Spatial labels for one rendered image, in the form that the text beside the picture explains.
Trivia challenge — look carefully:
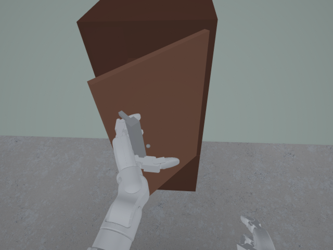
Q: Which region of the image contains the left robot forearm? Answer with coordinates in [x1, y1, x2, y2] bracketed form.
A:
[87, 166, 149, 250]

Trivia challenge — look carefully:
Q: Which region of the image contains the left robot hand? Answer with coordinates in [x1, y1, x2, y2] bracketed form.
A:
[112, 114, 180, 173]

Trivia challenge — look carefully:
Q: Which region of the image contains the cupboard door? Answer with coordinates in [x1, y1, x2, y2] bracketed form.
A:
[87, 29, 210, 195]

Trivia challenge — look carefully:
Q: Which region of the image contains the handle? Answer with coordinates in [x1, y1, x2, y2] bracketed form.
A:
[118, 111, 146, 158]

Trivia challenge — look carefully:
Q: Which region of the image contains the right robot hand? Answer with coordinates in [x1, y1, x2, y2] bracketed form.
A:
[237, 215, 275, 250]

